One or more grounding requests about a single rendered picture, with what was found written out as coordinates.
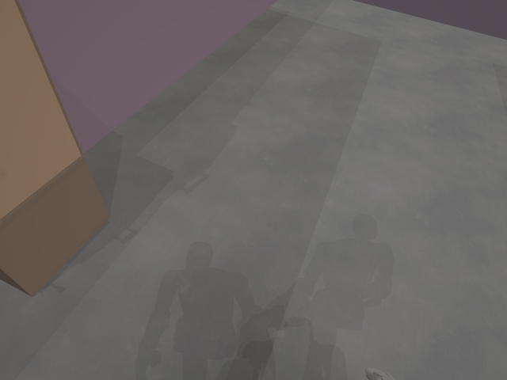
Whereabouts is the cupboard door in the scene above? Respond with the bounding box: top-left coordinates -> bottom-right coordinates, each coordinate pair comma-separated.
0,0 -> 81,219

